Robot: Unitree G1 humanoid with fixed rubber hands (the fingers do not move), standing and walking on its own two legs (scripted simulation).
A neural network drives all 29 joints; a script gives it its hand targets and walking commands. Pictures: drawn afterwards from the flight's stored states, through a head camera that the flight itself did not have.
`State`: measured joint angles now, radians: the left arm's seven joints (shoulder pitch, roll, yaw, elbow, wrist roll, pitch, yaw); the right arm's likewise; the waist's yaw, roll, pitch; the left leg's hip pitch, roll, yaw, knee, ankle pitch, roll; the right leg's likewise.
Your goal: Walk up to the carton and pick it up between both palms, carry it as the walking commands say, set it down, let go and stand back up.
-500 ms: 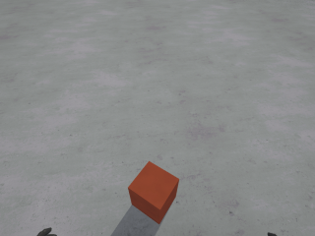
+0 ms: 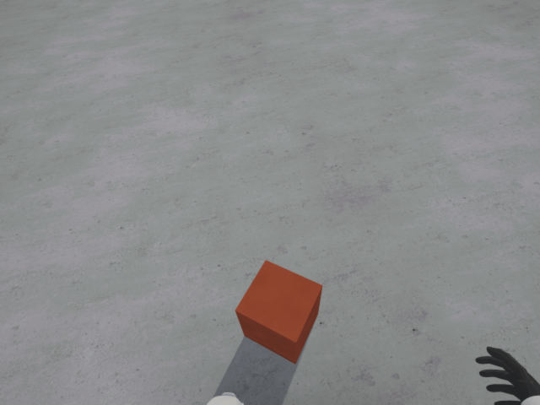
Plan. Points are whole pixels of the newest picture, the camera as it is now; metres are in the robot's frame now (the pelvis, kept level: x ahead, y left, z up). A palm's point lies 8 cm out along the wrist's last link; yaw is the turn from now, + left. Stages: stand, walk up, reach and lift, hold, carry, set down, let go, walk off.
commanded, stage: walk up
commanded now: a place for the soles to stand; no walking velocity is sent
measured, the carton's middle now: (280, 312) +0.51 +0.02 -0.64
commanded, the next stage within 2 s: none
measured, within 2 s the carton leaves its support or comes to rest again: neither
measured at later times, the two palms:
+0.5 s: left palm out of the picture +0.21 +0.54 -0.05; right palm out of the picture +0.10 -0.18 -0.11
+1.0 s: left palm (32, 283) +0.36 +0.50 -0.10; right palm out of the picture +0.03 -0.11 -0.09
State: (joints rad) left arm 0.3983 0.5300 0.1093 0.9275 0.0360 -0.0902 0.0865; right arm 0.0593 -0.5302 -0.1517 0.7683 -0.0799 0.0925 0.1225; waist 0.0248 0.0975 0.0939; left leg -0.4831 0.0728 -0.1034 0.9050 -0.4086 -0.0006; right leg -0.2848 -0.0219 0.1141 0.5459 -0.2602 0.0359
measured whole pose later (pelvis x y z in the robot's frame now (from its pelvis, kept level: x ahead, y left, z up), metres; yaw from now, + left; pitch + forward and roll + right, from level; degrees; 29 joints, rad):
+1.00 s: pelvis +0.12 +0.25 -0.02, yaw -27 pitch -1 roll +0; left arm 0.24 0.48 0.08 0.74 0.03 -0.02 -0.02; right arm 0.24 -0.51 -0.06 0.80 0.01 -0.03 -0.04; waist -0.01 -0.01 0.11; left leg -0.43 0.10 0.07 0.92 -0.56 0.02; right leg -0.41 0.04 0.02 0.81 -0.38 -0.04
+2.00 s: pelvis +0.15 +0.23 +0.01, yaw -31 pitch -1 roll +1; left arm 0.08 0.43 0.02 1.05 0.01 -0.02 -0.01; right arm 0.10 -0.45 -0.03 1.05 -0.01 -0.04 0.00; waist -0.01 -0.01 0.04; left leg -0.16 0.07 0.10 0.49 -0.30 -0.03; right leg -0.21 -0.03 0.06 0.53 -0.30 0.03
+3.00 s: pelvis +0.12 +0.24 -0.02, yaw -27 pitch +7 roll +0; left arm -0.08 0.34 0.14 0.56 0.07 0.22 -0.05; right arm -0.07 -0.33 -0.22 0.58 -0.03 0.20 0.05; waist -0.03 -0.01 0.15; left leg -0.55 0.05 0.02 0.77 -0.35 -0.03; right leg -0.54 -0.05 -0.01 0.76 -0.35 0.04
